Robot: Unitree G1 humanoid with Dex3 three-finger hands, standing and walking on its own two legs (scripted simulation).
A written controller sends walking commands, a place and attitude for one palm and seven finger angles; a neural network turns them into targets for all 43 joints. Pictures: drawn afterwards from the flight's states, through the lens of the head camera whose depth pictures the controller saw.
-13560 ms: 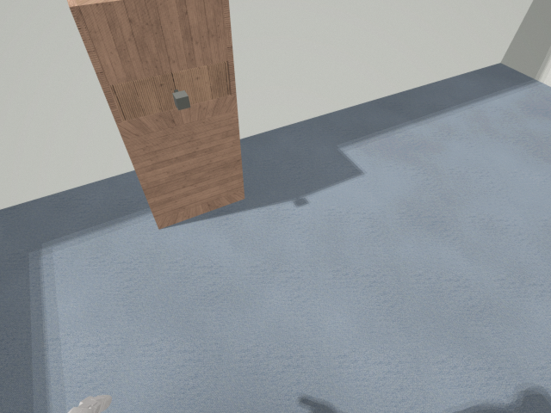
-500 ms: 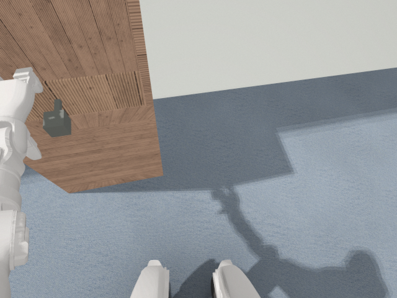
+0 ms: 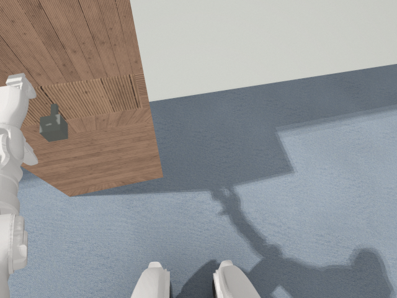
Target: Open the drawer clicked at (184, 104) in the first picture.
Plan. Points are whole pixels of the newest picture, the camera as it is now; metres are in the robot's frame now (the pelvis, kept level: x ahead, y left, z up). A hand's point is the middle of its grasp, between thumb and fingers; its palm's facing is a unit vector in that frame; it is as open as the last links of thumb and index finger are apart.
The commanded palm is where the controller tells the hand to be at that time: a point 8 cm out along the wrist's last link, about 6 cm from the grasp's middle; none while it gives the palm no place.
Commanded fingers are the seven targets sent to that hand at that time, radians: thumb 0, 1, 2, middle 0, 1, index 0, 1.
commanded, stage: move the hooked fingers above the handle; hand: left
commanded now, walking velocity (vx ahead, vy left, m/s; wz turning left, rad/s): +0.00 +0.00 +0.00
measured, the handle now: (54, 120) +0.51 +0.31 -0.05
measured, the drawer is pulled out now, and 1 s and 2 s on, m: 0.00 0.00 0.00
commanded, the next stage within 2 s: none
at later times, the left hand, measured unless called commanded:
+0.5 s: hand (19, 123) +0.46 +0.34 +0.01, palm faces -0.02 +0.03 -1.00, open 13.6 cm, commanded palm +0.46 +0.33 +0.07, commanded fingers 0.00 -0.50 0.30 -0.30 -1.20 -0.30 -1.20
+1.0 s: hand (14, 126) +0.46 +0.36 +0.00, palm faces -0.03 +0.01 -1.00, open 13.7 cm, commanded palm +0.47 +0.32 +0.07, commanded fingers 0.00 -0.50 0.30 -0.30 -1.20 -0.30 -1.20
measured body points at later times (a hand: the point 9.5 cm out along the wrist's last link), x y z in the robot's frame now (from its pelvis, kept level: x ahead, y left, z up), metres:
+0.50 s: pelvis -0.01 +0.00 -0.01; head +0.14 +0.01 +0.42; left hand +0.46 +0.34 +0.06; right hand +0.02 -0.28 -0.13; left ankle +0.01 +0.11 -0.66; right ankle +0.01 -0.15 -0.66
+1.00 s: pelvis -0.02 +0.00 -0.02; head +0.14 +0.03 +0.41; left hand +0.46 +0.35 +0.05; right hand +0.01 -0.28 -0.13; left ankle +0.01 +0.11 -0.66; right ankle +0.01 -0.15 -0.66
